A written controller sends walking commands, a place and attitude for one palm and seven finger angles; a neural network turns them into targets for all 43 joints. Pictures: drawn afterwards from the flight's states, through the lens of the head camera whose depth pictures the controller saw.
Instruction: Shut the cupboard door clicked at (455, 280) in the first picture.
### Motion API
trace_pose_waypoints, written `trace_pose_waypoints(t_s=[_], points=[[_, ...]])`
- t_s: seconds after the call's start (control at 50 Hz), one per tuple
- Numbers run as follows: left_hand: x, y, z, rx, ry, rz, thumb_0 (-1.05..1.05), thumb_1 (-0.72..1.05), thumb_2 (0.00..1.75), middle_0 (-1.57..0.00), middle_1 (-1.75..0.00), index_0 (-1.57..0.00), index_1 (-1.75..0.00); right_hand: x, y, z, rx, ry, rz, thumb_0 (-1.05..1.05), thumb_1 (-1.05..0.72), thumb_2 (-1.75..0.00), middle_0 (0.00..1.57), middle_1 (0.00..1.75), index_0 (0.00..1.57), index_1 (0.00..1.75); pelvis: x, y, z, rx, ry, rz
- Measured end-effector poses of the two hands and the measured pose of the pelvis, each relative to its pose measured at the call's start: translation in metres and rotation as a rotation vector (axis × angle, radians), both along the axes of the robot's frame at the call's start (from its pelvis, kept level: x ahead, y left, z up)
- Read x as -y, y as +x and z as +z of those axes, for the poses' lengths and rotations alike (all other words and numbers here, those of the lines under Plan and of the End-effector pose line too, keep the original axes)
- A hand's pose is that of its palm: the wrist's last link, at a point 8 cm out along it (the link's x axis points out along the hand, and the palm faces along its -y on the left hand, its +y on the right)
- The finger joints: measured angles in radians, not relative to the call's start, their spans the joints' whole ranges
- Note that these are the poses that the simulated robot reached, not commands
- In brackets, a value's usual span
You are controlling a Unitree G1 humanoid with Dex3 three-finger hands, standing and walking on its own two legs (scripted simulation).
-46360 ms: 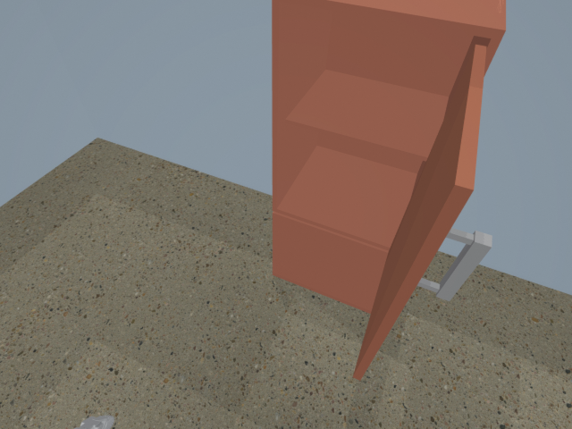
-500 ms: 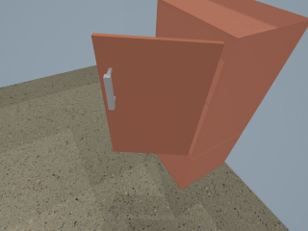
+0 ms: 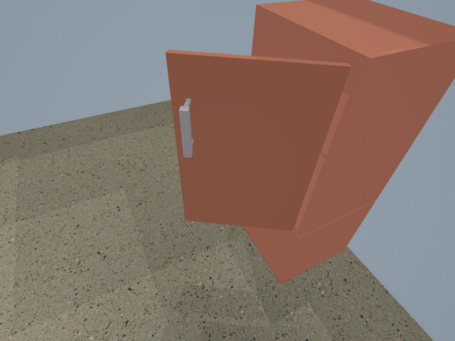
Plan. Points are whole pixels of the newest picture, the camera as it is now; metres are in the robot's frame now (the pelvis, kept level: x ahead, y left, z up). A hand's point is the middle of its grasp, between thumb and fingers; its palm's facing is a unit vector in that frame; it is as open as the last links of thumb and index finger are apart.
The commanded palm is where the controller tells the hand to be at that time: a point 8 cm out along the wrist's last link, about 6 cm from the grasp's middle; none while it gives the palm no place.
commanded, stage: come to a stop and stand still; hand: left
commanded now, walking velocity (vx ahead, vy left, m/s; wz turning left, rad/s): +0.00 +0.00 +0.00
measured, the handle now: (187, 128) +0.56 +0.15 +0.08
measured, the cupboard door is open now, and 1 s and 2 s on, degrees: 57 57 57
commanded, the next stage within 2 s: look again from close up in 0.94 s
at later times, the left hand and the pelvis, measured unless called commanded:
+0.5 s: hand out of the picture -0.02 +0.19 -0.17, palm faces -0.04 -0.99 -0.17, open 7.4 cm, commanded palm none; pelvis -0.04 +0.03 +0.01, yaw -4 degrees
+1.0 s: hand out of the picture -0.13 +0.17 -0.17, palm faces +0.02 -0.99 -0.11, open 7.4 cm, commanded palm none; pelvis -0.06 +0.02 +0.01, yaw -3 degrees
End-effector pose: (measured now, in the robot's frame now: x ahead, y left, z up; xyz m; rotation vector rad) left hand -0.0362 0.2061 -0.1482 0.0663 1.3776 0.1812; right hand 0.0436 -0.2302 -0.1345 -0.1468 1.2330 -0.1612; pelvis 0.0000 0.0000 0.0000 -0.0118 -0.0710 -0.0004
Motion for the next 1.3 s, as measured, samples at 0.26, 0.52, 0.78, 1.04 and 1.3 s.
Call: trace_pose_waypoints(t_s=[0.26, 0.52, 0.78, 1.04, 1.3], points=[[-0.036, 0.037, -0.002, 0.094, -0.003, -0.069, 0.01, 0.91, 0.9, -0.2, -0.3, -0.2, -0.3, -0.028, -0.079, 0.009, -0.088, -0.033, -0.084, 0.0, -0.91, -0.9, 0.19, 0.3, 0.2, 0.3, -0.024, -0.022, 0.004, -0.011, -0.015, -0.044], [-0.034, 0.007, 0.01, 0.036, 0.013, -0.135, 0.01, 0.91, 0.9, -0.2, -0.3, -0.2, -0.3, -0.04, -0.127, 0.005, -0.162, 0.022, -0.142, 0.01, -0.93, -0.9, 0.2, 0.3, 0.2, 0.3, -0.027, -0.045, 0.01, -0.045, -0.007, -0.064], [-0.019, -0.072, 0.009, -0.117, -0.025, -0.08, 0.01, 0.91, 0.9, -0.2, -0.3, -0.2, -0.3, -0.034, -0.135, 0.008, -0.188, 0.017, -0.122, 0.01, -0.91, -0.9, 0.2, 0.3, 0.2, 0.3, -0.021, -0.058, 0.012, -0.055, -0.009, -0.061], [-0.011, -0.093, 0.006, -0.138, -0.043, -0.047, 0.01, 0.91, 0.9, -0.2, -0.3, -0.2, -0.3, -0.033, -0.122, 0.005, -0.152, 0.008, -0.092, 0.01, -0.92, -0.9, 0.2, 0.3, 0.2, 0.3, -0.022, -0.064, 0.009, -0.051, -0.006, -0.051], [-0.01, -0.097, -0.002, -0.135, -0.043, -0.045, 0.01, 0.91, 0.9, -0.2, -0.3, -0.2, -0.3, -0.026, -0.12, 0.002, -0.111, -0.006, -0.102, 0.01, -0.92, -0.9, 0.2, 0.3, 0.2, 0.3, -0.019, -0.067, 0.004, -0.029, -0.026, -0.047]])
